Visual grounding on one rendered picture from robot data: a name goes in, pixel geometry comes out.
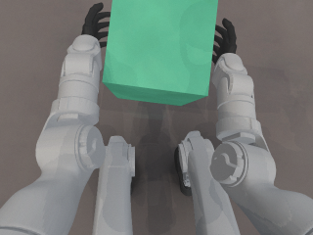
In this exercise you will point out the left robot hand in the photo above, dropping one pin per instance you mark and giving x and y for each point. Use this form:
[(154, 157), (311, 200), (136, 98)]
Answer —
[(91, 25)]

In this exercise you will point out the carton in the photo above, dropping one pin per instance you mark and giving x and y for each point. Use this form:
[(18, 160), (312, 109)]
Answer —
[(160, 51)]

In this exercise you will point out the left robot upper arm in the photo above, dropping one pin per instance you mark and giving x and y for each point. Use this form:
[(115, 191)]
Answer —
[(67, 156)]

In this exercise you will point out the left robot shin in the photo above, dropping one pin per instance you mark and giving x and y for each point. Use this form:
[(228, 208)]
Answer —
[(116, 139)]

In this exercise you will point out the left robot forearm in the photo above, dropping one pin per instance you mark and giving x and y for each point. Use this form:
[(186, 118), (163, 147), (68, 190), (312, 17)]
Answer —
[(77, 100)]

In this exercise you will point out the right robot hand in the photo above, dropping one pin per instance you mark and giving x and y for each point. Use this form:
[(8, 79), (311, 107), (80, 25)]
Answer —
[(228, 41)]

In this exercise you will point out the right robot thigh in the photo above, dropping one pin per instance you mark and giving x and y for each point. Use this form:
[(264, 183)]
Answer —
[(213, 211)]

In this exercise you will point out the right robot forearm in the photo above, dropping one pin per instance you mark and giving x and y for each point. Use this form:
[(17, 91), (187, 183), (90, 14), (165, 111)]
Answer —
[(235, 103)]

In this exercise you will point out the right robot upper arm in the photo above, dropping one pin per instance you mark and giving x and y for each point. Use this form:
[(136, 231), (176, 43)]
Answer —
[(247, 174)]

